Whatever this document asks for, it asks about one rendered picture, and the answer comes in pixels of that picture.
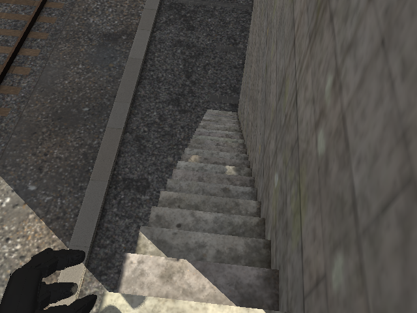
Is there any left robot hand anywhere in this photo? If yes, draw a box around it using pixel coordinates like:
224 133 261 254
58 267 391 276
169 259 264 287
0 248 97 313

